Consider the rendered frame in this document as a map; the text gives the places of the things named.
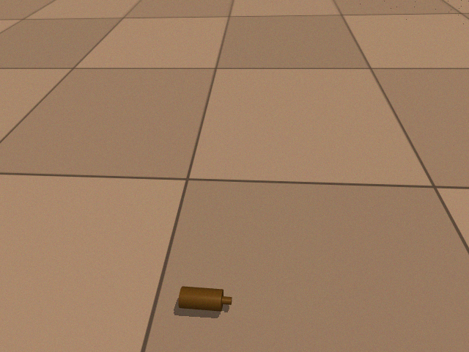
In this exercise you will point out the bottle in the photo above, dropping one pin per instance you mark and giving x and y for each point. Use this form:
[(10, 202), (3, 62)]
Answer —
[(203, 298)]

